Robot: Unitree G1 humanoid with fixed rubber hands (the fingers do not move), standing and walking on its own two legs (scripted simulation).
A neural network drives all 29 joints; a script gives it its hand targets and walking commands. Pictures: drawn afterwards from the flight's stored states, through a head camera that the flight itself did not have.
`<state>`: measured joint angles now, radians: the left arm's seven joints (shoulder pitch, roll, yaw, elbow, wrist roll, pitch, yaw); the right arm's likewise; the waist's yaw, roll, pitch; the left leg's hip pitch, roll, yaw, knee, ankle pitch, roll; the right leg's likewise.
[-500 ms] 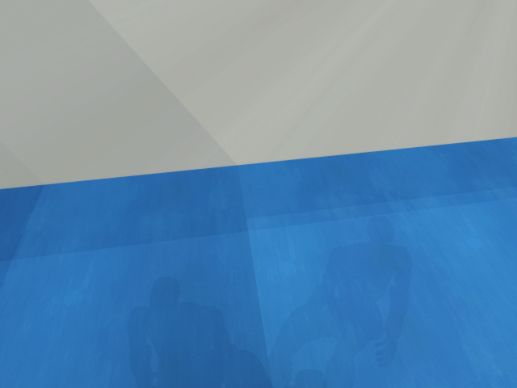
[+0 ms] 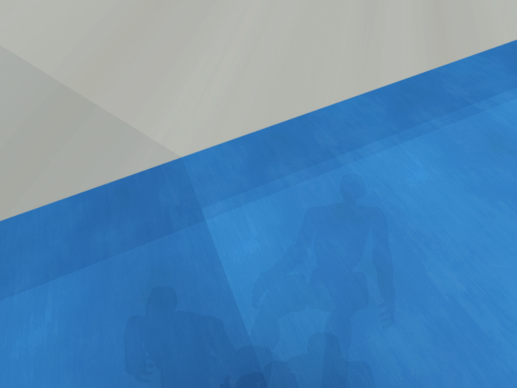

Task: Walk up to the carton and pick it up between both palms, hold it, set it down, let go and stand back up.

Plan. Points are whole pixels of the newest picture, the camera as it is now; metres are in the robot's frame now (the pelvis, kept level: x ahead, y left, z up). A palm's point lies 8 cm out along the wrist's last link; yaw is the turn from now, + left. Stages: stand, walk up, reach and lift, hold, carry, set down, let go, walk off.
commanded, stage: walk up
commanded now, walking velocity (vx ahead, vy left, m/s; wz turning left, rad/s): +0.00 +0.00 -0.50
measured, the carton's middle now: out of the picture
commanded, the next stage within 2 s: none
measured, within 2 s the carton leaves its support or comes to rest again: neither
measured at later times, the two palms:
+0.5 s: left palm out of the picture +0.03 +0.23 -0.10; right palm out of the picture +0.06 -0.25 -0.10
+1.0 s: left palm out of the picture +0.13 +0.27 -0.12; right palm out of the picture -0.12 -0.15 -0.09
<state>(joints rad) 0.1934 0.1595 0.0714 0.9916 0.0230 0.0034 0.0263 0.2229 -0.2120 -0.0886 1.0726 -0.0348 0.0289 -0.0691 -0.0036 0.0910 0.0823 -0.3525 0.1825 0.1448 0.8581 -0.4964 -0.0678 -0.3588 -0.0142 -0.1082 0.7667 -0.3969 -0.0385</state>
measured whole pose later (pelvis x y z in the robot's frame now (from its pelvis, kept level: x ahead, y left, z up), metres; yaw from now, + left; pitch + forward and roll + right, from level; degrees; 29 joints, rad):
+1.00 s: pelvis -0.03 +0.07 +0.03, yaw -29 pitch +0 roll -2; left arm 0.20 0.25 0.10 0.99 0.03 0.09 -0.02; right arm 0.29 -0.12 -0.03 0.96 -0.03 -0.02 -0.04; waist 0.01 -0.05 0.05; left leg -0.16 0.07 0.25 0.45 -0.30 0.06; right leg -0.48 -0.04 0.03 1.06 -0.32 0.10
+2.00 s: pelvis -0.06 +0.09 +0.03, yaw -55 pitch +1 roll +0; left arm 0.29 0.22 0.06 0.99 0.01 0.04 0.00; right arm 0.08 -0.17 -0.05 0.91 0.01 0.02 -0.04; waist 0.06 -0.06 0.07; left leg -0.23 -0.01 0.01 0.49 -0.27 -0.03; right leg -0.34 0.09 0.15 0.51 -0.19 -0.01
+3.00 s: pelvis -0.11 +0.13 +0.04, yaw -86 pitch +1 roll +3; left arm 0.27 0.18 0.03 0.97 0.00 0.00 0.01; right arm 0.13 -0.26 -0.09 0.91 -0.02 0.08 -0.02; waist 0.02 0.04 0.07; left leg -0.50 0.10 -0.01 1.06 -0.26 -0.10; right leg -0.23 0.06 0.01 0.40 -0.19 -0.10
